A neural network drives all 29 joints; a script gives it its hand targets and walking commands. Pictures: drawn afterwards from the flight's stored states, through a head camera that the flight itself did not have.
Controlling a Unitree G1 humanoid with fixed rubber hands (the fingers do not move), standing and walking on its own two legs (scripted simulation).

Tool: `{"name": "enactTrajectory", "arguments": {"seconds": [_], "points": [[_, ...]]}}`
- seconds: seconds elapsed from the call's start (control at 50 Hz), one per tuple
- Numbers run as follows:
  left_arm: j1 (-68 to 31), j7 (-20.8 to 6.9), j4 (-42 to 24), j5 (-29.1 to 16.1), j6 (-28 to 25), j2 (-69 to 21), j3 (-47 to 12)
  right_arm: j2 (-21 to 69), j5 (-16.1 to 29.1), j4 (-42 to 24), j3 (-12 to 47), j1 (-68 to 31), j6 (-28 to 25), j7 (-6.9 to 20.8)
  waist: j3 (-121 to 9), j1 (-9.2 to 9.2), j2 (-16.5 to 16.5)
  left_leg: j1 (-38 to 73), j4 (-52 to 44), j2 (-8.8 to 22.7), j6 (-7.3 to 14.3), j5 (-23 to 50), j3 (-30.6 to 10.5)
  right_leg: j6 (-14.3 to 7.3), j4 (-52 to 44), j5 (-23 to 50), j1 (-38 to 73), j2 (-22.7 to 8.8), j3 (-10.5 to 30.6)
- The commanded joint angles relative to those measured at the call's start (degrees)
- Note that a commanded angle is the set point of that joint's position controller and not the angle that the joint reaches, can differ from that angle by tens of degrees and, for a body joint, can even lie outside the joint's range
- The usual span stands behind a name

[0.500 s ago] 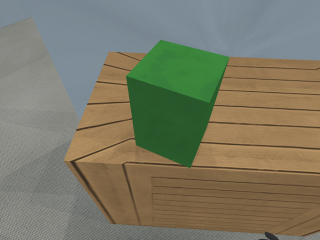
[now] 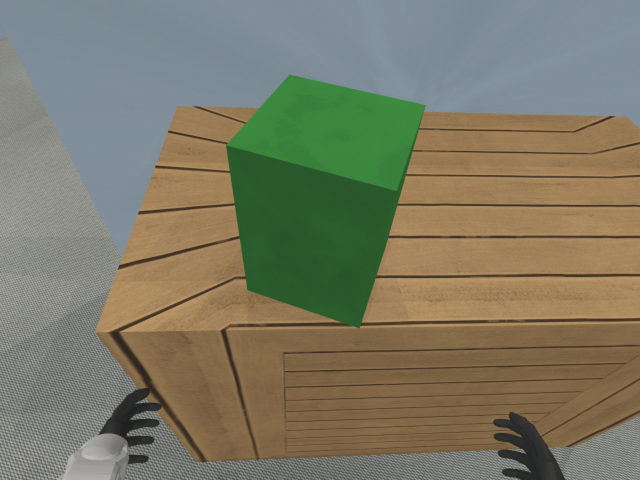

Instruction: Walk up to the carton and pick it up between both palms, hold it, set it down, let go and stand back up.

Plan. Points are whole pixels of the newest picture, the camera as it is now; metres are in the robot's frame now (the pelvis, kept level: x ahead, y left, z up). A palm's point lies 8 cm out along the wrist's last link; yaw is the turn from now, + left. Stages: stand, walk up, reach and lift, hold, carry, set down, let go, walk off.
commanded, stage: reach and lift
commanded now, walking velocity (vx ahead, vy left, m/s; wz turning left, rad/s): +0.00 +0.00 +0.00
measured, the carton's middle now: (326, 208) +0.42 -0.01 +0.11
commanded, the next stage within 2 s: none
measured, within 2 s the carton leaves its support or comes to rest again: neither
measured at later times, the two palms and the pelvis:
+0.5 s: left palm (78, 457) +0.16 +0.27 -0.03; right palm (502, 469) +0.13 -0.21 -0.03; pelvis +0.00 +0.02 +0.01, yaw -2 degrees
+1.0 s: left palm (65, 435) +0.17 +0.27 +0.02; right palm (488, 439) +0.15 -0.18 +0.02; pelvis +0.01 +0.01 +0.01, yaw -1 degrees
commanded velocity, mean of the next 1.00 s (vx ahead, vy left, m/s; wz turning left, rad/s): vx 0.00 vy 0.00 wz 0.00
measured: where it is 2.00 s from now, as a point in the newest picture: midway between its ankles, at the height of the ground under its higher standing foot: outside the picture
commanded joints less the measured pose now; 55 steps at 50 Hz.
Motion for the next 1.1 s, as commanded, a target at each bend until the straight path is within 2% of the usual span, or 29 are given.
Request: {"name": "enactTrajectory", "arguments": {"seconds": [0.0,0.02,0.04,0.06,0.08,0.1,0.2,0.24,0.3,0.34,0.36,0.4,0.44,0.52,0.56,0.58,0.64,0.7,0.72,0.84,0.86,0.9,0.92,0.94,0.96,1.0,1.02,1.04,1.08], "points": [[-5.16,1.11,-8.24,-1.74,-1.99,10.38,3.04,-5.94,0.98,-15.22,-1.97,-5.35,0.17,0.11,-3.17,3.76,1.63,6.38,-6.32,-4.81,1.16,6.32,6.74,-0.93,-10.15,12.18,-11.27,3.22,-7.30],[-5.86,1.16,-9.39,-3.30,-2.79,10.29,1.10,-5.30,1.02,-18.29,-2.63,-3.80,0.56,-0.05,-3.80,2.22,0.69,6.03,-6.40,-4.92,1.15,5.09,6.91,-1.18,-9.84,12.50,-11.46,3.39,-7.36],[-4.95,1.38,-9.91,-2.98,-3.60,11.66,2.50,-4.53,1.07,-19.84,-2.23,-3.35,0.67,0.14,-5.41,3.31,1.59,6.04,-7.02,-4.74,1.13,7.39,7.23,-1.17,-9.67,13.90,-10.20,3.64,-7.30],[-5.70,1.72,-11.70,-4.49,-4.35,10.58,0.90,-4.40,1.12,-19.05,-3.62,-2.80,1.09,0.38,-6.97,2.59,2.49,6.22,-7.23,-4.19,0.70,6.95,7.11,-1.30,-9.25,12.16,-10.08,4.05,-7.70],[-3.87,1.71,-11.37,-4.82,-4.78,10.77,1.39,-3.92,1.60,-21.62,-3.89,-1.91,1.11,0.27,-7.35,3.90,2.96,6.26,-7.22,-4.43,0.94,7.51,7.45,-1.33,-9.77,13.08,-9.61,3.71,-7.08],[-4.09,1.94,-11.68,-4.71,-5.36,10.73,0.93,-3.61,0.56,-22.18,-3.08,-0.21,1.63,0.07,-7.35,2.22,2.21,6.10,-7.17,-4.54,1.06,6.08,7.73,-1.42,-9.96,11.12,-10.75,4.04,-7.20],[-1.31,1.25,-14.29,-7.08,-7.01,10.40,-0.44,-1.22,-0.04,-26.07,-4.92,4.47,2.77,-1.73,-7.14,1.53,4.79,6.68,-8.77,-4.09,-0.31,5.13,8.12,-1.71,-11.61,9.79,-8.53,3.26,-6.68],[-0.79,1.34,-17.23,-8.18,-7.40,10.76,-0.59,-1.26,0.19,-28.28,-5.21,5.41,2.90,-2.00,-9.72,2.34,5.99,6.88,-8.77,-4.26,-0.46,8.74,7.97,-1.91,-11.57,12.07,-7.43,3.60,-6.59],[1.73,0.98,-19.53,-8.22,-7.60,10.24,-0.59,-0.91,-0.21,-30.32,-6.69,6.24,3.98,-2.86,-8.60,2.04,6.02,7.58,-10.40,-3.98,-0.19,6.98,7.57,-1.85,-13.08,10.16,-6.32,3.78,-6.85],[2.94,0.44,-20.27,-8.39,-7.89,10.88,-0.17,0.57,-0.34,-34.06,-5.96,6.87,4.85,-3.74,-5.61,3.12,4.12,6.33,-11.60,-3.86,0.26,4.59,7.80,-1.33,-13.22,9.18,-5.98,4.08,-7.02],[2.56,0.40,-18.94,-8.86,-7.70,10.91,-1.07,1.56,-0.16,-34.41,-5.39,8.09,5.51,-4.13,-5.40,2.51,3.59,6.12,-11.24,-4.25,0.38,5.30,7.83,-1.71,-14.02,8.51,-5.64,3.76,-6.39],[3.51,0.11,-23.30,-9.86,-7.84,10.95,-1.54,2.62,1.10,-38.15,-5.03,8.17,6.73,-4.43,-5.43,3.29,5.16,5.02,-12.45,-3.71,0.03,5.63,7.56,-1.66,-13.21,9.86,-3.51,4.34,-6.51],[5.32,0.18,-22.37,-9.07,-7.51,10.12,-0.96,2.49,1.55,-37.56,-5.10,9.18,7.56,-4.35,-3.61,4.90,5.28,4.47,-12.39,-3.46,-0.14,8.14,7.75,-2.14,-13.86,11.68,-3.84,3.81,-6.12],[5.61,-0.42,-27.26,-11.04,-8.45,10.02,-2.36,4.34,2.42,-43.36,-4.48,12.16,9.28,-5.31,-3.81,4.50,5.60,3.06,-14.35,-2.11,0.23,5.71,7.37,-1.63,-13.50,10.95,-2.16,4.89,-6.66],[6.31,-0.77,-27.54,-11.36,-8.81,11.19,-1.13,4.43,3.04,-46.27,-4.06,11.91,9.93,-5.65,-3.74,6.00,6.98,1.82,-14.21,-2.31,0.77,5.75,7.50,-1.47,-13.15,10.72,-2.87,4.67,-5.83],[6.12,-0.89,-27.03,-11.93,-8.99,11.37,-2.01,5.18,2.47,-46.54,-4.28,13.63,10.50,-5.93,-2.48,4.81,4.82,2.01,-14.20,-2.12,0.93,4.59,7.12,-1.42,-13.30,10.00,-2.68,4.11,-6.04],[7.79,-1.94,-28.16,-12.80,-9.74,12.29,-0.61,7.56,2.85,-50.17,-3.80,15.66,11.44,-7.22,-2.76,5.52,3.58,2.97,-13.06,-2.53,1.76,4.82,7.37,-1.90,-14.61,9.86,-4.63,2.67,-4.53],[7.39,-2.12,-33.96,-13.85,-11.13,14.21,0.80,9.36,4.46,-53.97,-1.94,16.24,11.28,-7.99,-5.67,7.49,5.76,4.96,-12.11,-3.07,1.38,8.19,7.19,-1.56,-15.26,10.77,-5.89,1.77,-3.28],[8.25,-2.52,-34.06,-14.24,-11.75,14.00,-0.04,9.63,3.73,-55.86,-1.89,16.28,11.08,-8.53,-4.00,6.02,4.30,4.00,-11.99,-3.13,1.34,6.57,6.90,-1.24,-14.75,10.88,-5.44,1.92,-4.00],[9.52,-3.74,-37.10,-14.83,-14.20,15.41,1.11,11.09,3.98,-57.98,-0.19,19.39,9.75,-10.91,-5.26,5.85,6.39,5.06,-11.25,-3.05,1.56,9.22,5.84,-1.39,-15.32,12.84,-6.42,0.87,-2.94],[10.48,-3.99,-37.69,-15.07,-14.36,15.80,1.27,10.54,4.52,-58.77,0.28,18.72,9.30,-11.48,-5.39,6.83,6.37,4.69,-10.92,-3.08,1.68,10.03,6.18,-1.27,-15.43,13.44,-5.49,0.82,-2.71],[12.59,-4.74,-39.27,-15.23,-14.68,15.43,0.88,11.77,4.45,-59.74,1.24,21.48,9.39,-12.22,-4.51,5.24,4.01,7.00,-10.42,-3.55,1.87,10.81,5.38,-1.09,-15.89,14.57,-6.11,1.09,-3.42],[11.53,-5.09,-39.35,-15.94,-15.23,15.73,1.44,12.65,5.05,-60.15,1.59,21.51,9.12,-12.47,-5.47,5.88,5.65,5.83,-10.54,-3.30,1.85,10.73,5.59,-1.08,-15.65,14.07,-5.92,0.99,-2.97],[11.13,-5.15,-38.74,-15.73,-15.88,16.61,1.55,12.95,4.77,-60.79,1.51,21.91,8.63,-12.72,-5.91,5.91,4.67,6.47,-10.14,-3.55,2.29,10.74,5.27,-1.06,-15.91,14.68,-6.89,0.70,-3.04],[11.04,-5.17,-41.58,-15.66,-16.50,16.09,0.83,12.19,5.30,-60.93,1.02,21.89,8.37,-12.84,-4.85,5.93,6.92,6.79,-10.40,-2.93,1.56,10.71,5.25,-1.28,-15.51,13.96,-6.86,0.88,-3.27],[12.43,-5.86,-40.66,-16.15,-17.15,15.78,0.45,12.57,4.44,-61.05,1.77,23.77,8.53,-13.81,-4.25,5.01,4.08,5.40,-10.68,-3.08,2.27,9.45,5.04,-1.54,-15.95,13.22,-5.63,1.01,-3.44],[12.62,-5.88,-40.58,-16.60,-17.28,16.59,0.78,12.96,4.59,-62.20,2.38,23.74,8.25,-14.06,-4.82,5.29,5.68,5.28,-10.06,-2.95,2.20,11.59,4.77,-1.85,-15.45,14.76,-5.64,0.99,-2.96],[13.15,-6.23,-41.96,-16.86,-18.08,16.65,0.79,13.78,4.47,-63.31,2.29,23.55,7.97,-14.45,-5.40,5.02,4.71,5.90,-10.16,-3.17,2.15,12.36,4.34,-1.81,-15.05,15.70,-4.91,1.43,-3.10],[14.12,-5.76,-44.66,-17.06,-19.31,15.87,0.02,13.48,5.55,-63.61,2.85,23.60,7.03,-14.69,-5.51,6.39,6.01,6.08,-9.71,-2.71,1.75,13.82,4.18,-2.24,-15.18,16.37,-5.36,1.05,-2.73]]}}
